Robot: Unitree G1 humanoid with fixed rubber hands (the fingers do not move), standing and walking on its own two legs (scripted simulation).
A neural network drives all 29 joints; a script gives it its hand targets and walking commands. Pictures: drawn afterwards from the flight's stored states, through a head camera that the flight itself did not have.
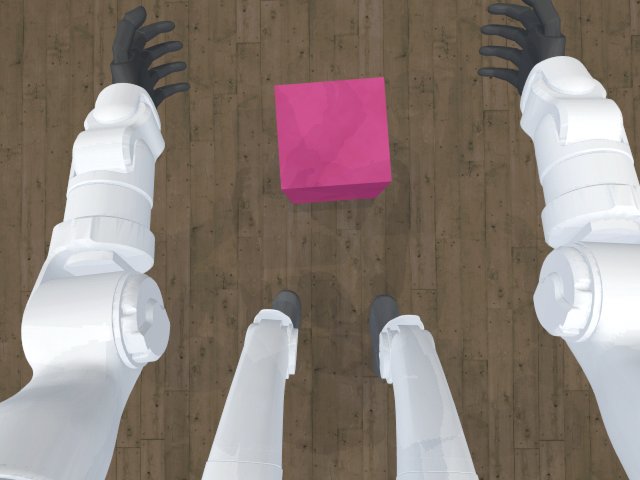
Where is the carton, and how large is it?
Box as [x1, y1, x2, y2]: [274, 77, 391, 203]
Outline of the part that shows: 383,77 274,86 281,189 293,203 375,197 391,181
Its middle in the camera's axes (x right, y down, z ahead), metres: +0.03 -0.20 +0.86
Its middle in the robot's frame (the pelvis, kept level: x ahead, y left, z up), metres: +0.57 +0.02 -0.54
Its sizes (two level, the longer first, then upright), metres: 0.210 0.200 0.250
